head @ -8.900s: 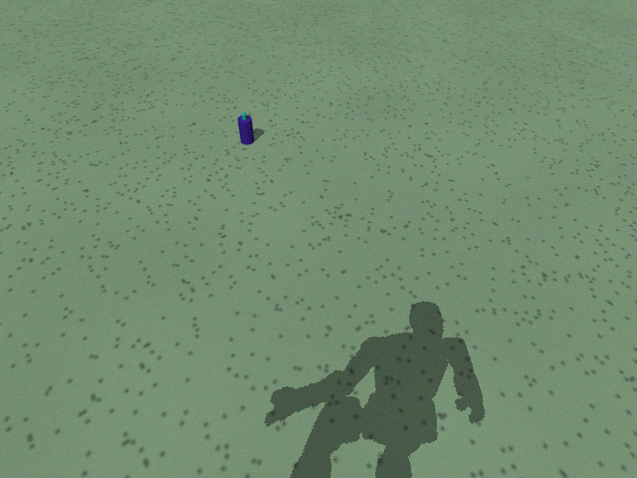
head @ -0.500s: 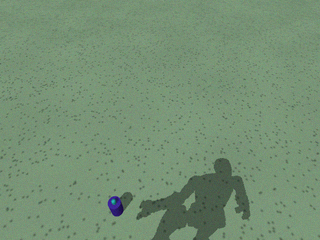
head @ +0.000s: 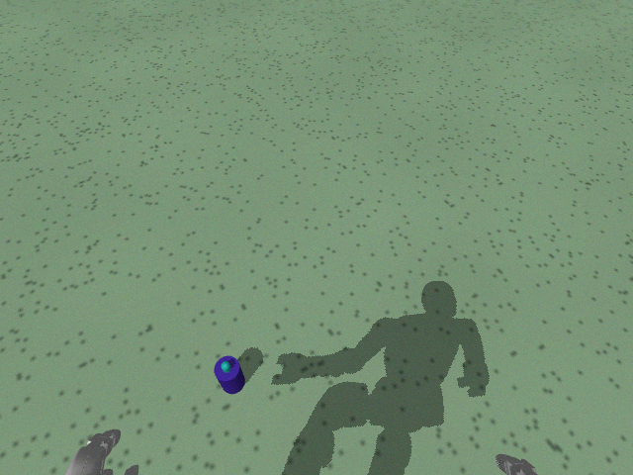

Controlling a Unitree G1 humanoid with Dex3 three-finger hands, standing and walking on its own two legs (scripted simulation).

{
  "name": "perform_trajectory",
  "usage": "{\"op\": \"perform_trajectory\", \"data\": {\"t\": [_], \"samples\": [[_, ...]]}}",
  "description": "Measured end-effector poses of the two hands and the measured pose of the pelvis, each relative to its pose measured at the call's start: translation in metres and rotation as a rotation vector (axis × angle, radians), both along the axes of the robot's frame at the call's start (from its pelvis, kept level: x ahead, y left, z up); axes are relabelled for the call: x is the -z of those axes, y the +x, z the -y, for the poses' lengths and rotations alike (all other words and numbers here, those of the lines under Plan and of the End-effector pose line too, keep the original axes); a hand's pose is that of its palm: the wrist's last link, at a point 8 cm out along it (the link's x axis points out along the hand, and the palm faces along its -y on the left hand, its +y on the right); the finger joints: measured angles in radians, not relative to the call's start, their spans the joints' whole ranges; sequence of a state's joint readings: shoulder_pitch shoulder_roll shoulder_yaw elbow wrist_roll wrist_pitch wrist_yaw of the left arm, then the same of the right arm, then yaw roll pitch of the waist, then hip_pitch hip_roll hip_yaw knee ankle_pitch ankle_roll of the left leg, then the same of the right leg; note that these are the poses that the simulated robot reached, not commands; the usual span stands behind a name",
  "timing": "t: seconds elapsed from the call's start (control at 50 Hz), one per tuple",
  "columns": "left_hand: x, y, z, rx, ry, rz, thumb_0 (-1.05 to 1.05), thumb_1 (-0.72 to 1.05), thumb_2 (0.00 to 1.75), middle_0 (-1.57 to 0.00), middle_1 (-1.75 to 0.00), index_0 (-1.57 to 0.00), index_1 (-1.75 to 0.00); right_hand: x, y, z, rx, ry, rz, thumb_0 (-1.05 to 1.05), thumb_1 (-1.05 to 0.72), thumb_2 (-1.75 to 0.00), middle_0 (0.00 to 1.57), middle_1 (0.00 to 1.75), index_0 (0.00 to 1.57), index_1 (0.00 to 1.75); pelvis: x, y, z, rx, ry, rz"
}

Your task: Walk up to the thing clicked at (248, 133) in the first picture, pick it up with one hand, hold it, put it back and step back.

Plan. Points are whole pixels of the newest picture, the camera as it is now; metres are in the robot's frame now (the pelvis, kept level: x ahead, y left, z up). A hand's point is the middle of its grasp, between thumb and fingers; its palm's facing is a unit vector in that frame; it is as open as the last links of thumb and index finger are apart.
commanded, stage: go down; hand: left
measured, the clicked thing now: (229, 373) +0.45 +0.24 -0.69
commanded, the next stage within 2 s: none
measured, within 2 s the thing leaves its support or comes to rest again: neither
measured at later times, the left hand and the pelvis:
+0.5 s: hand out of the picture +0.15 +0.27 -0.18, palm faces +0.06 -0.94 -0.33, open 16.6 cm; pelvis +0.00 +0.01 -0.06, yaw +0 degrees
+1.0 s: hand (114, 462) +0.17 +0.30 -0.22, palm faces +0.12 -0.94 -0.32, open 17.2 cm; pelvis -0.01 +0.01 -0.11, yaw +0 degrees
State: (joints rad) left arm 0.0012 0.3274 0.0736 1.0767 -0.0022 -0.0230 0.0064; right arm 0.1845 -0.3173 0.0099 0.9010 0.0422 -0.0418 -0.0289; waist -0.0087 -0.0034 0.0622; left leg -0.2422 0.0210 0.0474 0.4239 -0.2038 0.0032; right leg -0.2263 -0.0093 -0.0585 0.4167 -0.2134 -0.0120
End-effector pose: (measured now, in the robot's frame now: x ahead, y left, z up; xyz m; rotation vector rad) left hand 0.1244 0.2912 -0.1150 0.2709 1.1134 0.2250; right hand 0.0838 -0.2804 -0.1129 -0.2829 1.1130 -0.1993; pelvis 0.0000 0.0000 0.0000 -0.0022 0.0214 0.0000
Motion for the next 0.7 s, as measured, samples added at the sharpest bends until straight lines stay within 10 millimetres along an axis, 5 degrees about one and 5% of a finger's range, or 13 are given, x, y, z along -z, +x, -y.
{"op": "perform_trajectory", "data": {"t": [0.14, 0.42, 0.7], "samples": [[0.006, 0.031, -0.011, 0.034, 0.013, 0.056, 0.01, 0.40, 0.41, -0.08, -0.10, -0.08, -0.10, 0.010, -0.007, -0.020, 0.020, 0.037, 0.036, 0.01, -0.98, -0.92, 0.20, 0.30, 0.20, 0.30, 0.013, -0.005, 0.000, 0.008, -0.002, -0.082], [0.029, 0.010, -0.028, 0.013, 0.012, 0.058, 0.00, -0.26, 0.11, -0.07, -0.09, -0.08, -0.09, 0.024, 0.032, -0.030, -0.029, 0.007, 0.204, 0.01, -0.92, -0.90, 0.20, 0.30, 0.20, 0.30, 0.048, -0.003, -0.011, -0.001, -0.020, -0.172], [0.036, 0.008, -0.036, 0.001, 0.020, 0.071, 0.00, -0.48, 0.05, -0.09, -0.08, -0.08, -0.09, 0.024, 0.074, -0.043, -0.083, -0.020, 0.356, 0.01, -0.89, -0.90, 0.20, 0.30, 0.20, 0.30, 0.068, 0.003, -0.012, -0.012, -0.038, -0.220]]}}
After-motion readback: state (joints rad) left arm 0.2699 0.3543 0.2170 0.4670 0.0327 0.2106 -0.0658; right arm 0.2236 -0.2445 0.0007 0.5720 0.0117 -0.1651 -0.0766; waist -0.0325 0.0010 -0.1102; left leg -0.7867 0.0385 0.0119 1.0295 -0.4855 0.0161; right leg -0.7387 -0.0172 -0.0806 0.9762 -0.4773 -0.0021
